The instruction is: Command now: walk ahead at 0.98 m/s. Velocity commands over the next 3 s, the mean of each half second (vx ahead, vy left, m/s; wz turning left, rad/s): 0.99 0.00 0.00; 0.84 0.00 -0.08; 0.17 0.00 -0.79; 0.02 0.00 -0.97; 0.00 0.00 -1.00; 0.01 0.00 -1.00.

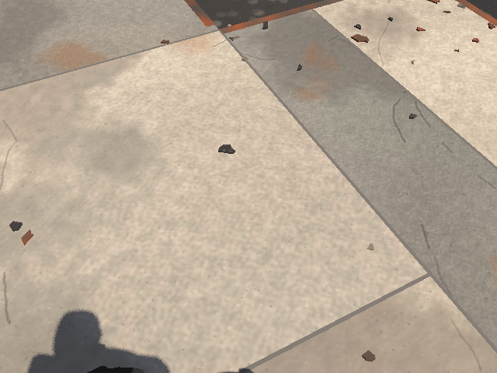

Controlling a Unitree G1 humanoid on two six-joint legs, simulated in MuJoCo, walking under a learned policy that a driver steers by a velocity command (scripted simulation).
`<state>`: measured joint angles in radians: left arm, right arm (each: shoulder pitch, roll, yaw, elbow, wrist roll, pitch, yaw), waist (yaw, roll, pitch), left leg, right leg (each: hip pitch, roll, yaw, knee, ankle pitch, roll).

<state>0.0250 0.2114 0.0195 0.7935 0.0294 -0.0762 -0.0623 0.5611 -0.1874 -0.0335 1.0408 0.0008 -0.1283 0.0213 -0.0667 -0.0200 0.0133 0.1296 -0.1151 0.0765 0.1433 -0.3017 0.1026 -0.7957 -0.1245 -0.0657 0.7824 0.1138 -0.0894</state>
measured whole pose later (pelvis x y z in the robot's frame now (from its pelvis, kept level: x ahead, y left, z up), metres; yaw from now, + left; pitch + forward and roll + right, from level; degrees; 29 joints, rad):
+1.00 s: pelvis +0.97 +0.02 -0.01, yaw -2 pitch +0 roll +1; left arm 0.00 0.23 0.00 0.76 -0.02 -0.12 -0.06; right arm 0.49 -0.23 -0.02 1.00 0.00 -0.10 -0.03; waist -0.07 -0.04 0.06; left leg 0.16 -0.08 0.12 0.31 -0.43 0.04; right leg -0.64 0.02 -0.07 0.53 0.23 -0.08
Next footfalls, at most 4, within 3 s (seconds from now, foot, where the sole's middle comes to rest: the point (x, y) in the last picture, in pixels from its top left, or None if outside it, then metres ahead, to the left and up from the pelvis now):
0.14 right None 0.35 -0.08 -0.77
0.60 left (211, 267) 0.81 0.09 -0.77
1.02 right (246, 164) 1.23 -0.04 -0.77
1.56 left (211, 137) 1.38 0.08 -0.77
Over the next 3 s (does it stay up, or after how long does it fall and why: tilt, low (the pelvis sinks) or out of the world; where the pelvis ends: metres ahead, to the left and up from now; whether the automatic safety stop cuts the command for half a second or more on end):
stays up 1.20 0.00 -0.01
